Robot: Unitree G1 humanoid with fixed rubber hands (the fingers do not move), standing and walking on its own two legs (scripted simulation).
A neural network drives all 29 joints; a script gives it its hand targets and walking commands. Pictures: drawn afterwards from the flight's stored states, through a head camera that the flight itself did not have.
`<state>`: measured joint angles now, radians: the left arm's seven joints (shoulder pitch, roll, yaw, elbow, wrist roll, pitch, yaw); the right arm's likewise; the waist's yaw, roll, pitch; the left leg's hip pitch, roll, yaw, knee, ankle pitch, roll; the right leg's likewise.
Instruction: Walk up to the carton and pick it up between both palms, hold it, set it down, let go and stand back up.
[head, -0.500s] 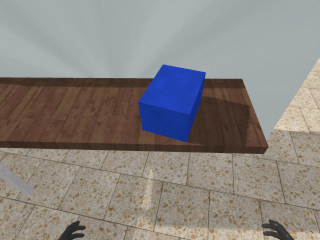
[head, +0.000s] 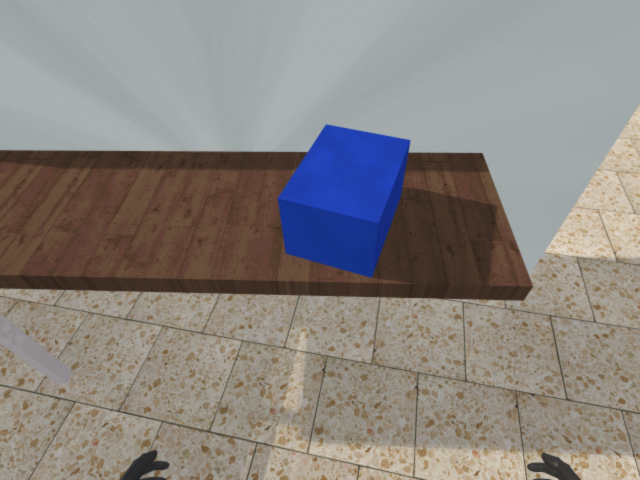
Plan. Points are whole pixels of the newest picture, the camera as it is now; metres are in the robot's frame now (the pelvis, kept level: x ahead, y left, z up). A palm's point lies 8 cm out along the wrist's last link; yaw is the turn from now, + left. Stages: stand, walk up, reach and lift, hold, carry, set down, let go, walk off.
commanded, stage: stand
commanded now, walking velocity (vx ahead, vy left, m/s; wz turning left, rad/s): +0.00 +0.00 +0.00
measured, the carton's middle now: (347, 197) +0.63 -0.01 -0.04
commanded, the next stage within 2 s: none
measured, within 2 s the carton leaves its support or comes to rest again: neither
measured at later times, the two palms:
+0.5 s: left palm out of the picture +0.08 +0.29 -0.10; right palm out of the picture +0.08 -0.28 -0.10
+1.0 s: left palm out of the picture +0.06 +0.29 -0.10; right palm out of the picture +0.06 -0.29 -0.10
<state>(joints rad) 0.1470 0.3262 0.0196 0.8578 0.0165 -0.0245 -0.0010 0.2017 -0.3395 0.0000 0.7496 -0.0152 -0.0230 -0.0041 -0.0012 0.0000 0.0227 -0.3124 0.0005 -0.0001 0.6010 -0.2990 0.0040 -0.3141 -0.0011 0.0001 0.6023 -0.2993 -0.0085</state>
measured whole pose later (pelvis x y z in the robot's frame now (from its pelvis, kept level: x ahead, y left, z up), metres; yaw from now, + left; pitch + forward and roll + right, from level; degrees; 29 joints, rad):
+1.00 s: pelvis -0.02 +0.00 +0.01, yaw +0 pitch +2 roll +0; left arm 0.14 0.33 0.02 1.00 0.01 -0.03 -0.01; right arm 0.20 -0.34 0.00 0.89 -0.02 -0.03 0.00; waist 0.00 0.00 0.00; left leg -0.31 0.00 0.00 0.47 -0.19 0.00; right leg -0.31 0.00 0.00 0.47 -0.19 -0.01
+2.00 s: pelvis -0.03 +0.00 +0.01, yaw +0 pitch +2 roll +0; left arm 0.14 0.33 0.02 1.05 0.01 -0.03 -0.01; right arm 0.20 -0.34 0.00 0.94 -0.02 -0.04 0.00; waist 0.00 0.00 -0.03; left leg -0.31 0.00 0.00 0.44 -0.16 0.00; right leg -0.31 0.00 0.00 0.44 -0.16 -0.01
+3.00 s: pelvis -0.03 +0.00 +0.01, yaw +0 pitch +2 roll +0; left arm 0.14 0.33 0.02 1.07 0.01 -0.03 -0.01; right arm 0.20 -0.34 0.00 0.96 -0.02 -0.04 0.00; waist 0.00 0.00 -0.06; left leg -0.30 0.00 0.00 0.43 -0.16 0.00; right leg -0.31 0.00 0.00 0.43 -0.16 -0.01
